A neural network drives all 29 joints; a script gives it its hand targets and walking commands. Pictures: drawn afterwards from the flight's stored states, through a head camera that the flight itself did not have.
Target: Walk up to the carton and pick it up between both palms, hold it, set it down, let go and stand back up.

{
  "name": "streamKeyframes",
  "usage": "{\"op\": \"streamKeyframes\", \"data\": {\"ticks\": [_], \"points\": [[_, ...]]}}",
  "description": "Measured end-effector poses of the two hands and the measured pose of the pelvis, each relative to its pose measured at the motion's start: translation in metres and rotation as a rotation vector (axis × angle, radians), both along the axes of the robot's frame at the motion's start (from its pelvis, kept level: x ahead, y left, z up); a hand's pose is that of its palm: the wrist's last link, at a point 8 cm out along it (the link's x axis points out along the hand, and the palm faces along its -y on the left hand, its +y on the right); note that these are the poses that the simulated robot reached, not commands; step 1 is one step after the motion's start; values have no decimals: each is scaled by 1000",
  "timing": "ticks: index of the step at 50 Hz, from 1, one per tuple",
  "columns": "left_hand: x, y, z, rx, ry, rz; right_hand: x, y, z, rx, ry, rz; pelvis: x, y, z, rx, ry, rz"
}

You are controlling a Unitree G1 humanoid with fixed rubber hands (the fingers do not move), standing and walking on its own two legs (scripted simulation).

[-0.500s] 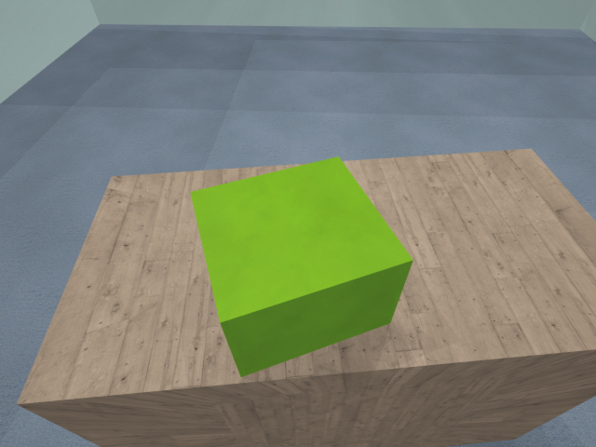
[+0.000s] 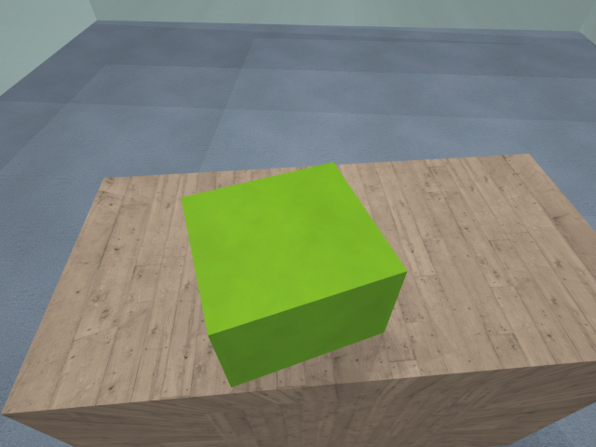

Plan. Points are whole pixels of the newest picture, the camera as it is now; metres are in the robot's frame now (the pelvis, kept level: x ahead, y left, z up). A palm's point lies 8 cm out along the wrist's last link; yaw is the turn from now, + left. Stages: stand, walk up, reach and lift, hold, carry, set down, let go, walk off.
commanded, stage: stand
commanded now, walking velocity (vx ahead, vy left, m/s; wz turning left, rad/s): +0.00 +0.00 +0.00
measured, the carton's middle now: (285, 267) +0.40 +0.05 +0.00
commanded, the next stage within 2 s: none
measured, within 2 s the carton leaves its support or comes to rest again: neither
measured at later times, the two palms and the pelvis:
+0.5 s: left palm out of the picture -0.04 +0.21 -0.15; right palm out of the picture -0.02 -0.21 -0.14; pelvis -0.01 +0.00 +0.00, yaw +2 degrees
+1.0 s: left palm out of the picture -0.06 +0.21 -0.15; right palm out of the picture -0.04 -0.21 -0.14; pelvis -0.02 +0.00 +0.00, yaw +3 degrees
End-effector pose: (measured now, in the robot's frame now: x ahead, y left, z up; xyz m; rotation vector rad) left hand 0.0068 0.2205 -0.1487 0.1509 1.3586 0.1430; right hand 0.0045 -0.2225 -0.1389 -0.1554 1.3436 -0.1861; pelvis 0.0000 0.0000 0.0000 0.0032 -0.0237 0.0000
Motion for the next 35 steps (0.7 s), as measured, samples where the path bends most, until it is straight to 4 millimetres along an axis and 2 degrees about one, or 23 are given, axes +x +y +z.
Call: {"op": "streamKeyframes", "data": {"ticks": [9, 35], "points": [[-8, -3, 0, -4, 3, 18, -3, 3, -1, 11, 10, 5, -2, -1, 1, 0, -9, 11], [-61, -7, -2, -19, 80, 67, -37, 10, -4, 20, 69, 9, -19, 2, 1, -3, -17, 37]]}}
